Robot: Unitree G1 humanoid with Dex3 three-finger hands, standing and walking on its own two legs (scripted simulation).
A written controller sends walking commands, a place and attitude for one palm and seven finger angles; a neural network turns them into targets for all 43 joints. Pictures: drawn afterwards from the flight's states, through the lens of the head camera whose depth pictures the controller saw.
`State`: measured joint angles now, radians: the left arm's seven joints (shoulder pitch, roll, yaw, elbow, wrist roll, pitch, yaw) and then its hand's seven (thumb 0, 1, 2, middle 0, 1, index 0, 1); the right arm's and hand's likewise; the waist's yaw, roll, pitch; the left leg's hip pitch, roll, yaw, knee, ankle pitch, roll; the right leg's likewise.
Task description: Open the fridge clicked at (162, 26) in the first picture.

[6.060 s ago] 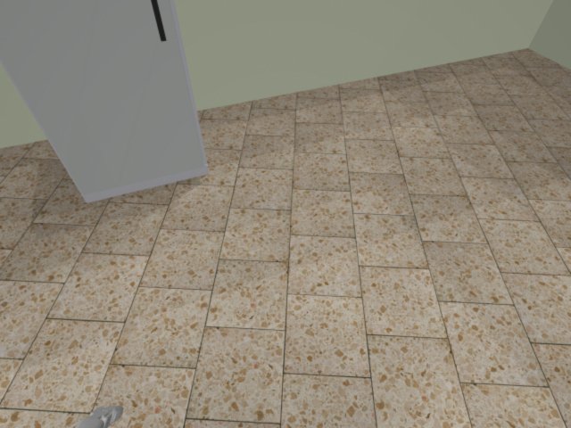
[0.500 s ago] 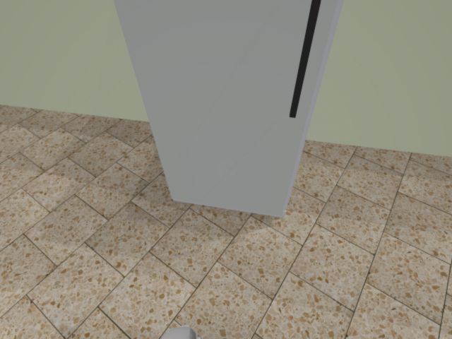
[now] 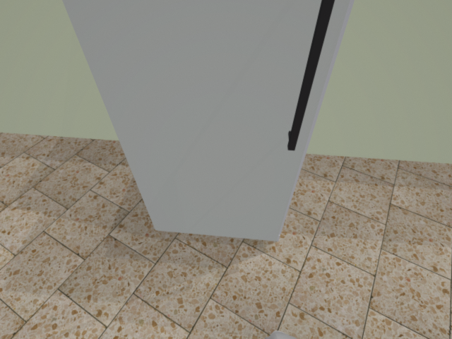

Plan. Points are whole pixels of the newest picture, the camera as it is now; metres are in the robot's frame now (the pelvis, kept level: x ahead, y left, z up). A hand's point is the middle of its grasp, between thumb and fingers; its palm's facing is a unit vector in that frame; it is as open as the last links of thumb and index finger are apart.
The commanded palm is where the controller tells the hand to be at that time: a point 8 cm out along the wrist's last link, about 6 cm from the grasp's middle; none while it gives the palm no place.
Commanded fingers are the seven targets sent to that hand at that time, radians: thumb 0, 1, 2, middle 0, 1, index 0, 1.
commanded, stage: take the last steps up to it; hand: right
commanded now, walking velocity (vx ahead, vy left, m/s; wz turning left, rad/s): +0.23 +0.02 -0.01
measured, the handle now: (309, 66) +0.60 -0.15 +0.18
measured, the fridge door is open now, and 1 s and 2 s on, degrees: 0 0 0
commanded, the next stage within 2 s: come to a stop and stand still in 0.18 s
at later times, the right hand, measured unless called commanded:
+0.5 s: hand (323, 327) +0.19 -0.19 -0.17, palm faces +0.01 +0.97 -0.23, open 7.3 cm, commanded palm none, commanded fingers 0.00 -0.90 -0.90 0.20 0.30 0.20 0.30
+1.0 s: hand out of the picture +0.12 -0.23 -0.18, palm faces +0.06 +0.98 -0.19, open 7.3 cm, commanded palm none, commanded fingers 0.00 -0.90 -0.90 0.20 0.30 0.20 0.30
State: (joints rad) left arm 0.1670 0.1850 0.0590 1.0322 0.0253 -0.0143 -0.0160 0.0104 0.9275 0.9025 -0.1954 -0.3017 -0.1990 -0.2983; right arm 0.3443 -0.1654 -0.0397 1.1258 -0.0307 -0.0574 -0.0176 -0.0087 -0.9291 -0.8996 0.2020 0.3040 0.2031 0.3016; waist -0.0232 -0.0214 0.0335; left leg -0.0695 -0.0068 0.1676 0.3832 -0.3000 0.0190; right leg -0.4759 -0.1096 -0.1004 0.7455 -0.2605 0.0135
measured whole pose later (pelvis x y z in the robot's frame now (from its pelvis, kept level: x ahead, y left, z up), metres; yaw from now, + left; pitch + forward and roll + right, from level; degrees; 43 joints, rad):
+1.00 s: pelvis +0.08 -0.04 +0.00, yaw +0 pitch -2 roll +1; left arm 0.28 0.14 0.02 1.04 0.03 0.01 0.02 0.01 0.91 0.90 -0.20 -0.30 -0.20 -0.30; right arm 0.23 -0.20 -0.06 1.05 -0.03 0.06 -0.02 0.00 -0.91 -0.90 0.20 0.30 0.20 0.30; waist -0.01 0.03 0.00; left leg -0.42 0.03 0.01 0.81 -0.34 -0.03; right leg -0.17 -0.02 -0.05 0.47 -0.28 -0.03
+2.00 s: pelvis +0.08 -0.01 +0.00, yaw +1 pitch -2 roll -1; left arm 0.27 0.17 -0.01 1.11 0.01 -0.02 0.03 0.01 0.91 0.90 -0.20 -0.30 -0.20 -0.30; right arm 0.27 -0.16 0.00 1.10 -0.02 -0.02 -0.03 0.00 -0.91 -0.90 0.20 0.30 0.20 0.30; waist -0.01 -0.01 0.04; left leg -0.20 0.01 0.03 0.51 -0.28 0.01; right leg -0.17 -0.03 -0.04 0.47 -0.28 0.02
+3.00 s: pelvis +0.08 -0.01 +0.00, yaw +0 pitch -1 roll -1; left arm 0.29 0.22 0.00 0.93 -0.02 -0.15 0.07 0.01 0.91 0.90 -0.20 -0.30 -0.20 -0.30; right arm 0.38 -0.19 -0.10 0.47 0.10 -0.04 -0.06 0.01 -0.89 -0.89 0.21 0.31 0.21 0.31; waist -0.02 0.00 0.04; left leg -0.23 0.02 0.04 0.52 -0.27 0.01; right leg -0.20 -0.02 -0.03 0.49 -0.27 0.02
